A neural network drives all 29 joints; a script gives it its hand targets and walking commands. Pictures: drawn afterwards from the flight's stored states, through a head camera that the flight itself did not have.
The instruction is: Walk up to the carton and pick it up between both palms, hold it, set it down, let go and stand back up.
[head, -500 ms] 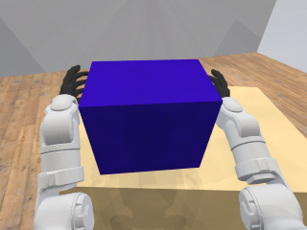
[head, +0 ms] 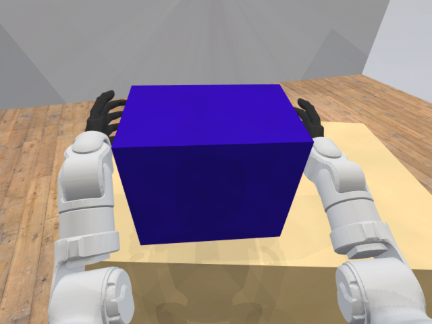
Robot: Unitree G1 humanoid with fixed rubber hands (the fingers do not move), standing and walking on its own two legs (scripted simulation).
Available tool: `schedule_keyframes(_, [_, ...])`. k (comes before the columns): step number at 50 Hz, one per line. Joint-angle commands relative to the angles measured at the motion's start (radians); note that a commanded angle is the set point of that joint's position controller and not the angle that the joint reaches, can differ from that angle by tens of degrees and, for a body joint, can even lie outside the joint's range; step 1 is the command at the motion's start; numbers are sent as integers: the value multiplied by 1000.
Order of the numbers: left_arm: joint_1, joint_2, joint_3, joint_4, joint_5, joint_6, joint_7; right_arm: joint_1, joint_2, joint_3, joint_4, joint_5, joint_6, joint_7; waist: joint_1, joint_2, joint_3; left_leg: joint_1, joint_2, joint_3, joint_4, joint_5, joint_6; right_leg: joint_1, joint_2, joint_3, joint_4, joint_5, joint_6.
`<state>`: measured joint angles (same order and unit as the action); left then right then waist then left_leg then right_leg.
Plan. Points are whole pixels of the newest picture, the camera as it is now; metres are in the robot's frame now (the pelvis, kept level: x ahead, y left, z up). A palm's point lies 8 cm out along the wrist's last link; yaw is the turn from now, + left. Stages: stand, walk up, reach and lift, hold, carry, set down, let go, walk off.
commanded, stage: hold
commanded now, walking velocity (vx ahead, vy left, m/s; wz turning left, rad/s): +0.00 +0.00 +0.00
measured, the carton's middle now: (209, 165) +0.37 +0.01 +0.17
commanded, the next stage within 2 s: set down in 0.38 s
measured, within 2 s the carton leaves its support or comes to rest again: neither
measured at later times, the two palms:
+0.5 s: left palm (97, 135) +0.36 +0.19 +0.24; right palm (310, 137) +0.37 -0.17 +0.24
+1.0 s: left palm (109, 144) +0.39 +0.19 +0.21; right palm (299, 160) +0.39 -0.17 +0.18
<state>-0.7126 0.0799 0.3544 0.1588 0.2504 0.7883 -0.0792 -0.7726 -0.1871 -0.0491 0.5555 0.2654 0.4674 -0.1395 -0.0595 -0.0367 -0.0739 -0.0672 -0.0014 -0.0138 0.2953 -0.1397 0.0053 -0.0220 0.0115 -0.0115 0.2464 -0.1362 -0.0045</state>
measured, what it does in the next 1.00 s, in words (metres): stands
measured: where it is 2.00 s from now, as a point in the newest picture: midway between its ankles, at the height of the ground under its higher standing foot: outside the picture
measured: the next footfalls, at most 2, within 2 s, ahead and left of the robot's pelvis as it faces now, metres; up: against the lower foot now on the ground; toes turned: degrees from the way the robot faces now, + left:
none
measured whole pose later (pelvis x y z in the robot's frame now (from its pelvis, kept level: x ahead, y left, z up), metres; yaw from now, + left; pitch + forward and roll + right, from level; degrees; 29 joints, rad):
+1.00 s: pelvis +0.02 +0.00 +0.00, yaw +2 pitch -8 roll -1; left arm -0.66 0.06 0.32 0.20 0.26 0.51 -0.11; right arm -0.61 -0.11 -0.12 0.52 0.10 0.14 -0.12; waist -0.07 -0.06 0.07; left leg -0.01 -0.01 -0.04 0.32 -0.18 0.01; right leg 0.07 0.00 -0.05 0.23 -0.17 0.00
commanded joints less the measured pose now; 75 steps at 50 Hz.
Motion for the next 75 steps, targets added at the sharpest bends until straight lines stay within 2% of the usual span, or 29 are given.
schedule_keyframes(1, [-594, -495, -443, -74, -171, -50, -146, -733, 557, 308, -258, 105, -31, 141, -7, 50, -274, 42, -32, 26, -32, 125, -15, 69, 35, -5, -17, 90, 9])
schedule_keyframes(4, [-572, -501, -437, -92, -177, -48, -147, -741, 547, 311, -311, 120, -37, 134, -9, 32, -323, 65, -32, 23, -19, 201, -17, 102, 41, -4, -4, 172, 15])
schedule_keyframes(7, [-549, -487, -442, -107, -171, -48, -151, -721, 543, 309, -307, 115, -36, 122, -17, 52, -306, 76, -34, 23, -11, 221, -26, 96, 45, -4, -14, 182, 16])
schedule_keyframes(13, [-564, -502, -460, -118, -174, -48, -139, -726, 542, 307, -307, 123, -33, 139, -7, 68, -292, 52, -23, 24, -19, 195, -38, 81, 40, -17, -9, 123, 8])
schedule_keyframes(18, [-580, -484, -443, -102, -180, -52, -144, -735, 564, 320, -280, 123, -32, 139, 3, 55, -306, 45, -32, 20, -19, 167, -18, 85, 35, 0, -10, 138, 10])
schedule_keyframes(21, [-573, -468, -440, -115, -176, -53, -161, -752, 566, 324, -334, 94, -28, 129, -18, 17, -293, 86, -63, 27, -24, 147, -1, 86, 33, -14, -23, 148, 25])
schedule_keyframes(22, [-581, -475, -444, -121, -182, -53, -165, -758, 570, 320, -366, 101, -30, 129, -29, 40, -296, 109, -62, 31, -21, 150, -11, 83, 30, -15, -13, 165, 24])
schedule_keyframes(23, [-582, -480, -456, -158, -178, -54, -169, -733, 560, 306, -359, 83, -29, 127, -43, 39, -306, 131, -59, 25, -18, 179, -11, 78, 37, -18, -20, 178, 18])
schedule_keyframes(25, [-595, -456, -415, -85, -147, -69, -179, -722, 544, 266, -291, 42, -42, 124, -40, 58, -228, 108, -53, 36, -33, 118, -23, 72, 26, -24, -24, 104, 21])
schedule_keyframes(26, [-619, -440, -405, -96, -145, -78, -188, -733, 528, 242, -311, 28, -52, 130, -59, 60, -232, 103, -55, 32, -39, 104, -19, 84, 24, -28, -24, 81, 18])
schedule_keyframes(28, [-602, -431, -362, -32, -112, -103, -191, -732, 531, 219, -280, -11, -86, 139, -23, 49, -211, 71, -47, 38, -57, 62, -9, 73, 19, -35, -26, 43, 16])
schedule_keyframes(29, [-598, -417, -352, -30, -106, -113, -194, -744, 528, 209, -296, -27, -110, 144, -30, 35, -240, 88, -48, 38, -52, 84, -9, 102, 22, -46, -15, 74, 17])
schedule_keyframes(31, [-578, -406, -327, 3, -93, -140, -196, -724, 527, 196, -263, -50, -154, 148, -8, 20, -200, 81, -47, 40, -50, 103, -6, 92, 26, -57, -22, 66, 15])
schedule_keyframes(33, [-553, -413, -320, 42, -69, -163, -206, -699, 510, 157, -229, -95, -206, 157, -22, 39, -164, 91, -47, 54, -60, 72, -10, 101, 16, -66, -27, 43, 16])
schedule_keyframes(36, [-505, -406, -288, 72, -36, -194, -213, -666, 492, 147, -229, -143, -272, 163, -4, 16, -152, 97, -43, 57, -65, 100, -11, 124, 26, -91, -26, 69, 26])
schedule_keyframes(39, [-453, -417, -313, 92, -38, -224, -216, -631, 471, 142, -241, -168, -333, 155, -27, 16, -161, 142, -43, 65, -36, 184, -23, 141, 27, -99, -18, 150, 27])
schedule_keyframes(43, [-452, -429, -386, 25, -64, -278, -195, -636, 473, 218, -322, -147, -404, 141, -19, 17, -250, 162, -42, 47, 12, 305, -30, 167, 34, -103, 3, 267, 29])
schedule_keyframes(47, [-454, -474, -477, -31, -104, -303, -167, -633, 466, 265, -379, -121, -438, 135, -28, 39, -309, 212, -33, 43, 44, 393, -54, 164, 41, -103, 8, 280, 27])
schedule_keyframes(48, [-454, -469, -472, -3, -115, -306, -161, -625, 479, 264, -368, -124, -436, 135, -39, 41, -325, 212, -36, 45, 54, 385, -55, 166, 36, -99, 10, 303, 21])
schedule_keyframes(50, [-450, -471, -500, -33, -123, -314, -151, -616, 482, 292, -378, -116, -435, 130, -23, 25, -339, 184, -31, 40, 41, 369, -42, 180, 37, -101, 15, 309, 34])
schedule_keyframes(56, [-437, -480, -503, -19, -118, -314, -153, -588, 500, 318, -353, -89, -418, 116, -38, 40, -325, 177, -37, 38, 56, 385, -40, 180, 30, -87, 33, 387, 37])
schedule_keyframes(59, [-450, -456, -463, 47, -94, -314, -165, -575, 511, 277, -294, -99, -403, 118, -43, 52, -250, 129, -43, 45, 17, 262, -33, 188, 17, -82, 18, 304, 38])
schedule_keyframes(63, [-470, -440, -393, 132, -55, -328, -177, -578, 521, 228, -236, -143, -408, 132, -25, 42, -213, 109, -38, 64, -27, 166, -16, 164, 8, -88, 9, 220, 43])
schedule_keyframes(66, [-485, -447, -371, 156, -59, -349, -170, -593, 520, 206, -228, -175, -429, 135, -20, 38, -233, 131, -28, 53, -13, 208, -24, 158, 19, -100, 8, 231, 36])
schedule_keyframes(68, [-497, -449, -357, 199, -61, -357, -174, -593, 512, 176, -224, -190, -433, 135, -36, 33, -226, 138, -33, 63, -13, 188, -22, 138, 19, -97, 0, 210, 38])
schedule_keyframes(69, [-501, -447, -353, 199, -54, -363, -172, -603, 503, 169, -221, -200, -442, 137, -21, 25, -224, 132, -32, 63, -15, 189, -25, 144, 24, -100, -4, 198, 39])
schedule_keyframes(72, [-529, -452, -353, 225, -66, -390, -168, -610, 515, 154, -206, -216, -460, 144, -38, 41, -254, 153, -32, 58, -7, 198, -34, 132, 18, -104, 4, 200, 34])
schedule_keyframes(73, [-515, -464, -354, 237, -59, -396, -168, -614, 519, 150, -180, -217, -465, 143, -25, 34, -245, 152, -28, 65, -12, 207, -28, 119, 22, -106, -7, 190, 33])
schedule_keyframes(75, [-503, -449, -322, 298, -44, -402, -170, -596, 521, 132, -156, -234, -463, 145, -28, 23, -193, 146, -27, 64, -19, 184, -25, 124, 18, -102, -12, 187, 36])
